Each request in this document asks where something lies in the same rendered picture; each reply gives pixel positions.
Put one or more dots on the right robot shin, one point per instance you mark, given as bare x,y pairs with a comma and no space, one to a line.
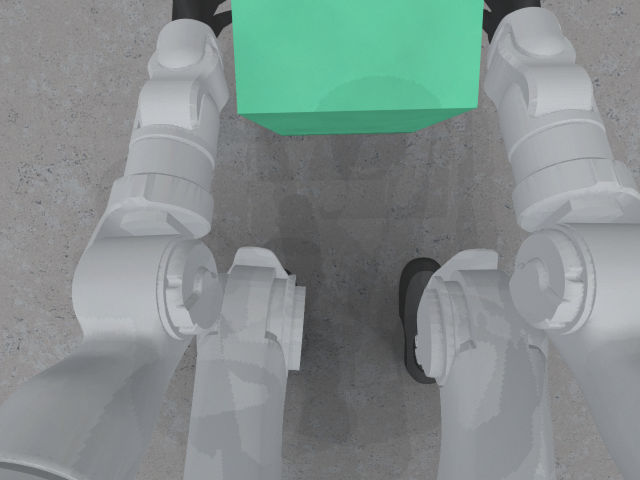
480,259

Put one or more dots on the left robot hand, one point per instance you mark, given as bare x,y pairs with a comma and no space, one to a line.
203,11

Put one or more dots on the right robot hand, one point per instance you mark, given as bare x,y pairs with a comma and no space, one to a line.
501,8

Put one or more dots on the left robot forearm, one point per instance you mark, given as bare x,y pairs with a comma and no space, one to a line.
172,151

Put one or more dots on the right robot forearm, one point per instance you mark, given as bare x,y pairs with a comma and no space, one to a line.
554,136

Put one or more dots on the left robot thigh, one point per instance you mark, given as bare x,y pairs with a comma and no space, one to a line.
235,430

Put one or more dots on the left robot upper arm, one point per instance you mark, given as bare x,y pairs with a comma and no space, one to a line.
139,300

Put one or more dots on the carton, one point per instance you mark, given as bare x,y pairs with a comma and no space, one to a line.
335,67

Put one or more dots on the right robot upper arm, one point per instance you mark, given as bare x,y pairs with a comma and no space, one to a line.
580,283

